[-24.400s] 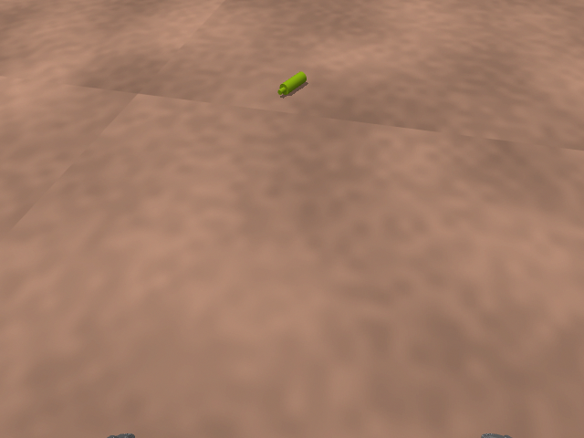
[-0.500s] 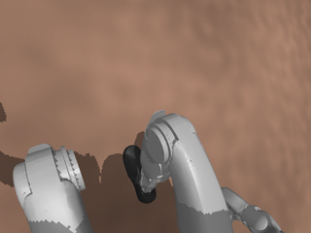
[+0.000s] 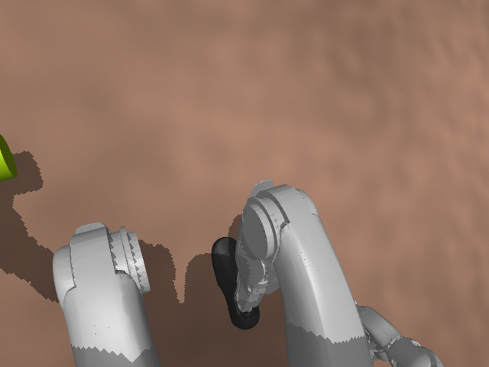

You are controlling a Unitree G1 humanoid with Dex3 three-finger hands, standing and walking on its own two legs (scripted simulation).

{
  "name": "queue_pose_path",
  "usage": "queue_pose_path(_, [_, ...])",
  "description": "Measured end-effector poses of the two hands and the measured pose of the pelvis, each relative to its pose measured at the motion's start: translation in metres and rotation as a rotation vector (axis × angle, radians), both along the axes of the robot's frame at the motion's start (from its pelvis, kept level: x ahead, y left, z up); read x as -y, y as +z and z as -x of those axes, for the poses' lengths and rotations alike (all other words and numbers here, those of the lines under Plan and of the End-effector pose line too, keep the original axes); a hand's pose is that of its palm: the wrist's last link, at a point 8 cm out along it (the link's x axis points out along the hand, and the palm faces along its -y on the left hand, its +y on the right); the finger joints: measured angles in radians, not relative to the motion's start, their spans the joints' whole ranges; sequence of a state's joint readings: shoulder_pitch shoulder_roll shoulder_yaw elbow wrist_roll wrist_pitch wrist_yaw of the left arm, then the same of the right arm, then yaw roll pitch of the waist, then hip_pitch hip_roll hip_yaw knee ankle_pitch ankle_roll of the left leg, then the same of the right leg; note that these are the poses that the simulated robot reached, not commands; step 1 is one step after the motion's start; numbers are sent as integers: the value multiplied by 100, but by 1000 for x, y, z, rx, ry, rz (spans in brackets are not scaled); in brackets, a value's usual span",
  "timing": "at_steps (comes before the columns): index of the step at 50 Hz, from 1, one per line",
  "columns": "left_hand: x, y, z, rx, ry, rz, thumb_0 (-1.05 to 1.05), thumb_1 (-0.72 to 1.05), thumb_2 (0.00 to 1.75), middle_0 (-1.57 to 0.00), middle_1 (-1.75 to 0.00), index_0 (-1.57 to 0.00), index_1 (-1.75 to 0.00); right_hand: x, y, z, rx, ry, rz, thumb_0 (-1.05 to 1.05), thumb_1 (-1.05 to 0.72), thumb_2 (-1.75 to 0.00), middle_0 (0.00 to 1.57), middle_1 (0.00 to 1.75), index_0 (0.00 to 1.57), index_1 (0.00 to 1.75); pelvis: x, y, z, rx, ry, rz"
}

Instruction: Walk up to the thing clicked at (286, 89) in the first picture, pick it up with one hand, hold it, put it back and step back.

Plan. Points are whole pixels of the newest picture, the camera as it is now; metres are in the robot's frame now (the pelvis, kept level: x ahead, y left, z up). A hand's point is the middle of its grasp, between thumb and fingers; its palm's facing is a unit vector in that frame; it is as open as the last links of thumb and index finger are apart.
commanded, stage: settle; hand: left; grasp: from above
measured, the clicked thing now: out of the picture +0.41 +0.40 -0.23
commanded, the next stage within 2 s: lift in 0.46 s
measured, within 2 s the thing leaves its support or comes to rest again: neither
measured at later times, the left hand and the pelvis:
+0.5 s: hand out of the picture +0.39 +0.36 -0.13, palm faces -0.45 -0.11 -0.89, open 9.9 cm; pelvis -0.01 -0.01 +0.03, yaw +5 degrees
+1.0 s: hand out of the picture +0.36 +0.36 -0.03, palm faces -0.47 -0.13 -0.87, open 9.9 cm; pelvis -0.01 +0.00 +0.10, yaw +7 degrees
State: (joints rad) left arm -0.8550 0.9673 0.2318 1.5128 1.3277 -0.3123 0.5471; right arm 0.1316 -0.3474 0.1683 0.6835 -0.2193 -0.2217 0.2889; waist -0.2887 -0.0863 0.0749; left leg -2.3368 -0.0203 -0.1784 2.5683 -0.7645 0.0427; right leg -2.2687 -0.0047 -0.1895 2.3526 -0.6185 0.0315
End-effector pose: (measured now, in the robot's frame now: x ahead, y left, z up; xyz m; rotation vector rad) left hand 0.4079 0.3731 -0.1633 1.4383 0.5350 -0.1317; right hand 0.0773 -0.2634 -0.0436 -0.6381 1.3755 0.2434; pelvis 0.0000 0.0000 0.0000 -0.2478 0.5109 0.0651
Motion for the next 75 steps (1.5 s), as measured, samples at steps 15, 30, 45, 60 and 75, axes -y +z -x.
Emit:
queue_pose_path(15, [5, 69, 15, -76, -31, -25, 1, -2, 57, -63, -70, -67, -65, 4, -8, -31, 88, -51, -66, 0, -91, -90, 20, 29, 20, 30, 6, 24, 7, -49, 35, -53])
queue_pose_path(30, [6, 99, 6, -10, -81, -23, 1, -2, 57, -65, -67, -69, -62, 10, -6, -8, 35, -147, 3, 0, -91, -90, 20, 30, 20, 30, 5, 33, 9, -63, 46, -61])
queue_pose_path(45, [2, 159, 30, -97, -35, -19, 1, -3, 58, -67, -64, -71, -59, -3, 24, -10, 55, -252, -35, 0, -91, -91, 21, 30, 20, 30, 1, 80, 8, -114, 61, -77])
queue_pose_path(60, [19, 266, 62, -27, -60, 8, 1, -4, 58, -67, -64, -71, -59, -4, 92, -66, 238, -248, -56, 0, -91, -90, 20, 30, 20, 30, 2, 150, 9, -77, 74, -111])
queue_pose_path(75, [47, 405, 96, -31, -36, 25, 0, -2, 58, -64, -67, -68, -63, -27, 204, -82, 366, -324, -116, 0, -90, -90, 20, 30, 20, 30, 1, 266, -2, 55, 88, -166])
